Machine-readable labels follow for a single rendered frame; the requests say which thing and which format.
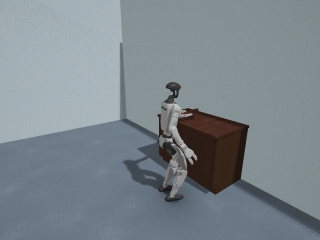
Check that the robot left shin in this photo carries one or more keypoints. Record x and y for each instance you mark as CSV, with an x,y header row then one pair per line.
x,y
170,172

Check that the right robot hand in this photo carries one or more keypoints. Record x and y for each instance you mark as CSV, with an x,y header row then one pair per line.
x,y
188,154

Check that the left robot hand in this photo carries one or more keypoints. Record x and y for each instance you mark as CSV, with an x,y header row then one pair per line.
x,y
181,115

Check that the robot right upper arm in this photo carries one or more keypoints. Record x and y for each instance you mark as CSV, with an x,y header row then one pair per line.
x,y
176,110

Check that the counter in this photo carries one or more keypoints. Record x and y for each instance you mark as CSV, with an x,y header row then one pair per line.
x,y
219,145

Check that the robot right forearm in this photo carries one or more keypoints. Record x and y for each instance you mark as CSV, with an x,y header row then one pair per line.
x,y
178,140

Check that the right robot thigh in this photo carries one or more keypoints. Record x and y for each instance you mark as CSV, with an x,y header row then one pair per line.
x,y
178,155

